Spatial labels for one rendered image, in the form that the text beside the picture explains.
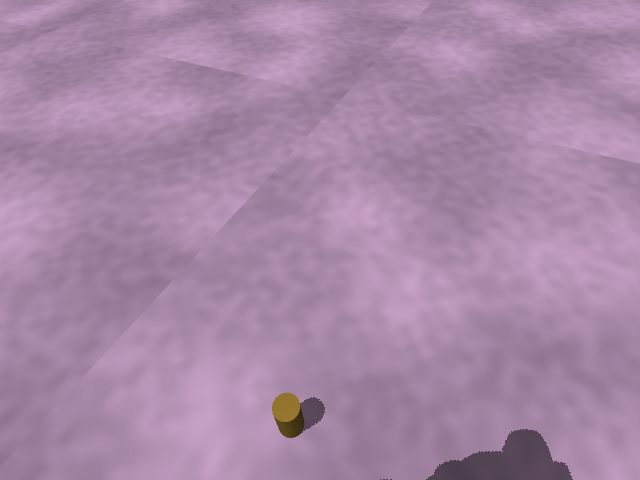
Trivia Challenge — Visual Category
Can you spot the can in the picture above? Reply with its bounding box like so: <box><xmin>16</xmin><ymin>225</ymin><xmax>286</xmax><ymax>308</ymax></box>
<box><xmin>272</xmin><ymin>393</ymin><xmax>304</xmax><ymax>438</ymax></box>

